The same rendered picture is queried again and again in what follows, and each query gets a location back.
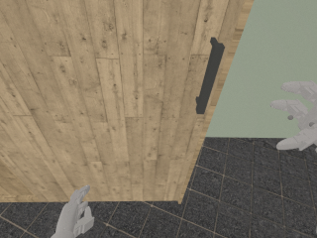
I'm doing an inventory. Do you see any left robot hand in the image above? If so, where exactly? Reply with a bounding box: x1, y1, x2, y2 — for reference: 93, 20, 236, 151
55, 184, 95, 238

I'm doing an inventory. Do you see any right robot hand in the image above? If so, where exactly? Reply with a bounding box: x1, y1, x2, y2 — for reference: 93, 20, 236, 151
269, 80, 317, 151

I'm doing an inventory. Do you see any wardrobe door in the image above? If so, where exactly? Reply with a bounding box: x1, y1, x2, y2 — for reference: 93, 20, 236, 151
0, 159, 34, 195
0, 0, 245, 202

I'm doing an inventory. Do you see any handle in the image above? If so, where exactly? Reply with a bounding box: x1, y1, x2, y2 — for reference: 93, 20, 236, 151
195, 37, 225, 114

